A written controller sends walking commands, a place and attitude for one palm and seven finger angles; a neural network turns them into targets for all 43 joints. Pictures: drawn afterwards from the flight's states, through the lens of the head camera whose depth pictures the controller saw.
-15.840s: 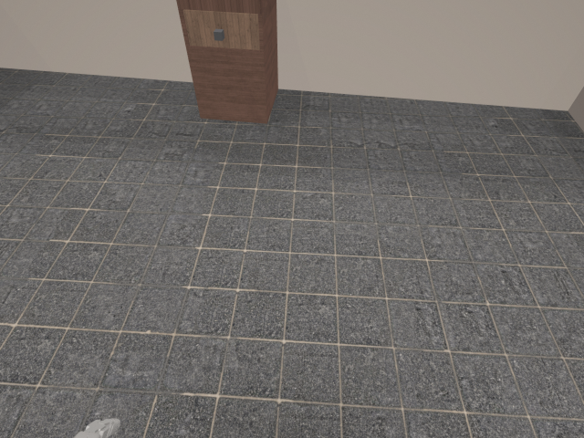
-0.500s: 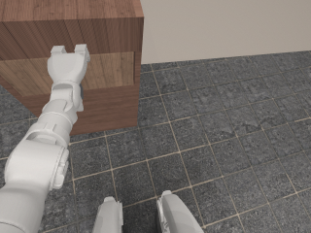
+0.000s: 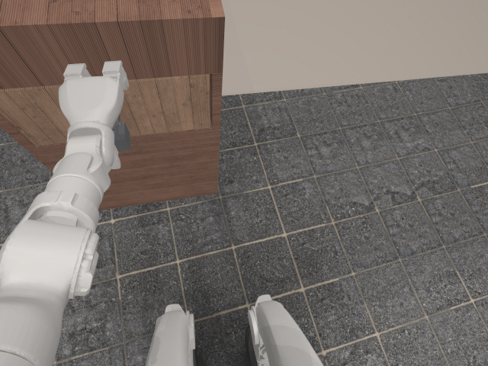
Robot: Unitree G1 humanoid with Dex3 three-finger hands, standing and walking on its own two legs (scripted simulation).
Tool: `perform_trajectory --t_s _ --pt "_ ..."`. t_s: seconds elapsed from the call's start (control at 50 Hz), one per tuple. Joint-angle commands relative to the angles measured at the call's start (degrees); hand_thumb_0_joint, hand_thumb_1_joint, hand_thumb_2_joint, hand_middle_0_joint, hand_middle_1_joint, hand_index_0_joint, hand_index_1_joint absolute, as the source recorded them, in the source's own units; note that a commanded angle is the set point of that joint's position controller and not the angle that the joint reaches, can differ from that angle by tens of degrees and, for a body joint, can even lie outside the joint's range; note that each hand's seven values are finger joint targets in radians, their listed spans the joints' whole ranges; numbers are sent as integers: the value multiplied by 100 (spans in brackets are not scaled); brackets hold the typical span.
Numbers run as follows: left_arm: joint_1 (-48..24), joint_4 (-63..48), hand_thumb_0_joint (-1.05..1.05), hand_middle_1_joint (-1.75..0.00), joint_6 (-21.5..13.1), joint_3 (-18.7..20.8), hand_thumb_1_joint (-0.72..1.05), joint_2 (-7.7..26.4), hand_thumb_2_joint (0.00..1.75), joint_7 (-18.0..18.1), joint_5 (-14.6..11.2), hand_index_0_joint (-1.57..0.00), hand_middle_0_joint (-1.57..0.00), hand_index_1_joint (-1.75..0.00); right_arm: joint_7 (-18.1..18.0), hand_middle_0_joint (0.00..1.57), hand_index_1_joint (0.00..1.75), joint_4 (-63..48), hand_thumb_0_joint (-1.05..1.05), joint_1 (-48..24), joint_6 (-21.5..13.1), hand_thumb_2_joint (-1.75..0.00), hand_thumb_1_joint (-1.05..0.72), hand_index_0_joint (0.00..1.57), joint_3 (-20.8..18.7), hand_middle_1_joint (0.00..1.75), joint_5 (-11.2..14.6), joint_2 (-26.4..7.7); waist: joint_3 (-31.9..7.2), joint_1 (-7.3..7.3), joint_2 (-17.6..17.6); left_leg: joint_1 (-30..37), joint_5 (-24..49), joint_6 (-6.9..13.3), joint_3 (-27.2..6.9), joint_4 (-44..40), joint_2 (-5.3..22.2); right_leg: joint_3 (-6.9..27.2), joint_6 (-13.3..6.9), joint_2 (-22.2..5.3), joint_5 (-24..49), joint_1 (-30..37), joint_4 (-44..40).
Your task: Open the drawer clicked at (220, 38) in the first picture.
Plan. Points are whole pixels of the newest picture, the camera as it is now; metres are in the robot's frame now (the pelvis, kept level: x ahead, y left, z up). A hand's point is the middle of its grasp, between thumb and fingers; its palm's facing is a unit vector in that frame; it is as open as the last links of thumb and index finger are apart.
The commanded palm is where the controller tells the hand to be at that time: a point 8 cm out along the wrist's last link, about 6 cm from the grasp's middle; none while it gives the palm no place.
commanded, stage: lift the fingers back up to retry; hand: left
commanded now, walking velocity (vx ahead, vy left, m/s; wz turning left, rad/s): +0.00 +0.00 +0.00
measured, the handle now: (116, 128) +0.58 +0.19 -0.10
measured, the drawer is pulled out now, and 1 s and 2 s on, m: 0.00 0.00 0.00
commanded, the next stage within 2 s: re-aim the fingers above the handle in 0.70 s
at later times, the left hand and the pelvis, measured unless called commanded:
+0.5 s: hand (97, 127) +0.53 +0.19 -0.02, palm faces +0.01 -0.02 -1.00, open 13.8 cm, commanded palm +0.51 +0.18 +0.02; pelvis +0.00 +0.01 +0.00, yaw -1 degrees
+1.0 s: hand (92, 136) +0.52 +0.21 -0.04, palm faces -0.08 -0.02 -1.00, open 13.8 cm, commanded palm +0.52 +0.19 +0.02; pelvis +0.01 +0.01 +0.00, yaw -1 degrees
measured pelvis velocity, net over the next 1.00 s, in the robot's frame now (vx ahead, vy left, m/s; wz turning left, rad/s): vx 0.01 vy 0.01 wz -0.02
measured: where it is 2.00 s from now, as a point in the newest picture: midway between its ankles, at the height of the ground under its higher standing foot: outside the picture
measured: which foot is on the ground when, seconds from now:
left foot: down 0.00-1.00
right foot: down 0.00-1.00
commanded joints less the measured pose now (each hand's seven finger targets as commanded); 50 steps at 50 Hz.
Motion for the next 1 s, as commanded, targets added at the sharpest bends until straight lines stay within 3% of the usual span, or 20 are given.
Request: perform_trajectory --t_s 0.0,0.04,0.06,0.1,0.14,0.2,0.22,0.3,0.36,0.4,0.42,0.46,0.52,0.54,0.6,0.64,0.7,0.8,0.84,0.98 --pt "-1791 -372 0 -120 563 408 -50 1439 30 169 3 -30 -30 -120 64 20 30 -309 0 1102 123 -90 -90 20 -273 30 0 -1034 -2597 46 455 1995 2023 320 358 -679 -109 7 -87 25 2181 1656 -889" --pt "-1825 -463 0 -120 697 420 -50 1469 30 114 33 -30 -30 -120 59 20 30 -350 0 1105 187 -90 -90 20 -294 30 16 -1047 -2867 23 261 2089 2205 335 362 -653 -109 42 -62 20 2486 1897 -869" --pt "-1882 -520 0 -120 748 269 -50 1327 30 75 35 -30 -30 -120 54 20 30 -393 0 1123 202 -90 -90 20 -300 30 43 -1042 -2830 -39 225 2063 2114 343 383 -694 -114 47 -39 15 2467 1972 -946" --pt "-1937 -666 0 -120 767 276 -50 1388 30 -57 -38 -30 -30 -120 33 20 30 -430 0 1086 195 -90 -90 20 -299 30 74 -1042 -2815 -42 153 1967 1882 360 415 -734 -112 97 -10 1 2327 2125 -1031" --pt "-2295 -1073 0 -120 548 272 -50 1414 30 -222 -161 -30 -30 -120 -25 20 30 -429 0 1095 142 -90 -90 20 -321 30 80 -1021 -2982 -150 132 2114 1809 377 341 -748 -73 114 4 -13 2211 2098 -1054" --pt "-2417 -1703 0 -120 10 342 -50 1476 30 -368 -191 -30 -30 -120 -96 20 30 -377 0 1134 31 -90 -90 20 -393 30 71 -1015 -3394 -111 378 2528 1854 368 250 -735 -44 97 -18 -22 2044 1919 -1020" --pt "-2460 -1875 0 -120 -157 253 -50 1349 30 -366 -150 -30 -30 -120 -112 20 30 -356 0 1141 -7 -90 -90 20 -420 30 65 -1003 -3423 -143 502 2702 1919 363 207 -731 -35 85 -33 -12 1991 1720 -1008" --pt "-2221 -1783 0 -120 -492 346 -50 1261 30 -63 32 -30 -30 -120 -104 20 30 -180 0 1178 -42 -90 -90 20 -459 30 0 -1001 -3021 -78 621 2869 2062 295 67 -694 11 -40 -88 10 1668 1053 -895" --pt "-2046 -1437 0 -120 -303 374 -50 1092 30 268 51 -30 -30 -120 -3 20 30 -123 0 1181 4 -90 -90 20 -470 30 -45 -995 -2935 -19 760 2894 2262 256 81 -680 10 -91 -108 23 1720 906 -847" --pt "-1839 -1129 0 -120 -31 411 -50 1065 30 420 20 -30 -30 -120 75 20 30 -139 0 1172 68 -90 -90 20 -449 30 -52 -1006 -2842 46 650 2771 2317 246 129 -706 -12 -102 -113 39 1837 1081 -869" --pt "-1878 -1057 0 -120 109 373 -50 1032 30 469 15 -30 -30 -120 98 20 30 -135 0 1191 94 -90 -90 20 -448 30 -51 -1012 -2837 7 570 2776 2365 243 127 -730 -7 -120 -109 41 1923 1154 -882" --pt "-1934 -890 0 -120 358 264 -50 922 30 459 -16 -30 -30 -120 137 20 30 -158 0 1177 132 -90 -90 20 -444 30 -35 -1031 -2878 -46 529 2814 2367 247 157 -757 -16 -113 -85 39 2004 1255 -938" --pt "-2239 -1028 0 -120 527 195 -50 1083 30 264 -50 -30 -30 -120 111 20 30 -188 0 1175 150 -90 -90 20 -417 30 2 -1038 -3054 -92 499 2788 2213 276 193 -815 -38 -63 -67 38 2087 1575 -1031" --pt "-2403 -1193 0 -120 487 235 -50 1129 30 184 -105 -30 -30 -120 93 20 30 -183 0 1186 138 -90 -90 20 -427 30 0 -1044 -3182 -152 437 2914 2291 289 157 -823 -23 -53 -54 30 2168 1620 -1028" --pt "-2393 -1423 0 -120 275 365 -50 1396 30 -57 -179 -30 -30 -120 18 20 30 -209 0 1203 115 -90 -90 20 -410 30 15 -1045 -3325 -115 427 2844 2253 327 196 -802 -39 5 -37 12 2275 1850 -1049" --pt "-2316 -1479 0 -120 98 357 -50 1368 30 -123 -155 -30 -30 -120 -10 20 30 -197 0 1172 96 -90 -90 20 -401 30 15 -1014 -3239 -104 483 2872 2296 327 179 -786 -40 13 -57 15 2269 1739 -1015" --pt "-1987 -1268 0 -120 -78 359 -50 1286 30 -62 -12 -30 -30 -120 -18 20 30 -171 0 1153 87 -90 -90 20 -395 30 -10 -1003 -2762 -63 552 2679 2213 312 181 -738 -16 -26 -78 20 2050 1383 -970" --pt "-1652 -1004 0 -120 7 343 -50 1121 30 101 4 -30 -30 -120 52 20 30 -246 0 1168 139 -90 -90 20 -407 30 -32 -1008 -2741 20 473 2584 2379 285 207 -709 -29 -60 -97 37 2176 1412 -893" --pt "-1720 -1019 0 -120 80 444 -50 1268 30 119 -23 -30 -30 -120 63 20 30 -232 0 1168 159 -90 -90 20 -414 30 -28 -1035 -2800 11 428 2633 2470 282 196 -700 -17 -60 -82 30 2272 1444 -862" --pt "-2136 -1688 0 -120 -82 344 -50 1217 30 24 -104 -30 -30 -120 18 20 30 -205 0 1222 133 -90 -90 20 -495 30 -12 -1038 -3394 -87 522 3046 2588 294 152 -670 -8 -7 -50 23 2425 1600 -932"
